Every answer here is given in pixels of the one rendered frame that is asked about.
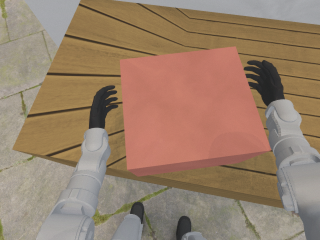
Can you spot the robot left thigh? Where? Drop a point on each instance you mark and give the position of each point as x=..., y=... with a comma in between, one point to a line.
x=129, y=229

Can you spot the right robot forearm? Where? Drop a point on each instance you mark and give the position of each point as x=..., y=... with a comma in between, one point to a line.
x=286, y=139

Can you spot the left robot forearm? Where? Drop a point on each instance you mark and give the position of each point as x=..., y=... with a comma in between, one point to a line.
x=81, y=194

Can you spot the robot left hand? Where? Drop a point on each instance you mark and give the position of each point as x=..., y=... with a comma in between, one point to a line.
x=98, y=111

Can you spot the carton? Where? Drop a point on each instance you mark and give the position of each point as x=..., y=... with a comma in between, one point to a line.
x=188, y=110

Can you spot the robot right hand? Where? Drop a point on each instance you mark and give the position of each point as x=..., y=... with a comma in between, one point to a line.
x=269, y=83

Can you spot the right robot upper arm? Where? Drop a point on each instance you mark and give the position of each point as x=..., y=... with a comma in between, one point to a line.
x=299, y=190

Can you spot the pedestal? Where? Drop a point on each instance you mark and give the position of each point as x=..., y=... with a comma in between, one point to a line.
x=103, y=32

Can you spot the robot left shin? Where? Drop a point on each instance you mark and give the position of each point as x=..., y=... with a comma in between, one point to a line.
x=132, y=216

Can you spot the left robot upper arm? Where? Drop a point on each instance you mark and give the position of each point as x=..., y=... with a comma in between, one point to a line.
x=60, y=226

